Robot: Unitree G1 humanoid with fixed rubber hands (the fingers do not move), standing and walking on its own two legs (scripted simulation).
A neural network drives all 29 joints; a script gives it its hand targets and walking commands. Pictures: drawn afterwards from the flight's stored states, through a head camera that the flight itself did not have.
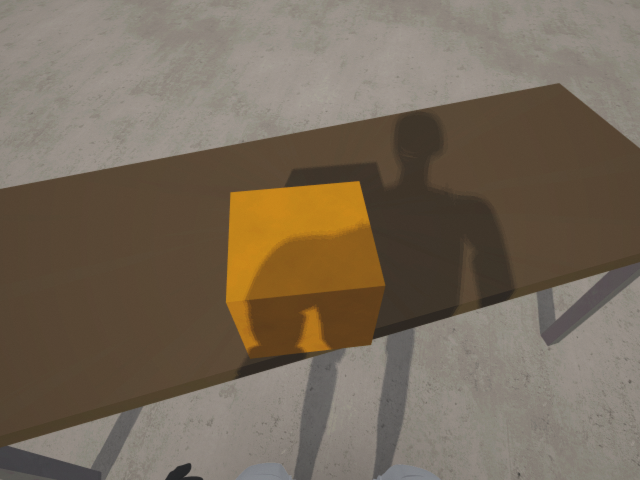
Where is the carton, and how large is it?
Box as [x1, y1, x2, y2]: [226, 181, 384, 358]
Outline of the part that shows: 358,181 230,192 226,303 250,358 370,344 384,289 384,282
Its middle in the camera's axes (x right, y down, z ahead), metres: -0.03 +0.05 +0.59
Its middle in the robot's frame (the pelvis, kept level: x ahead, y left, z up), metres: +0.39 +0.05 -0.03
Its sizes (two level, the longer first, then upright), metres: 0.192 0.182 0.185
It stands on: a table, 0.63 m high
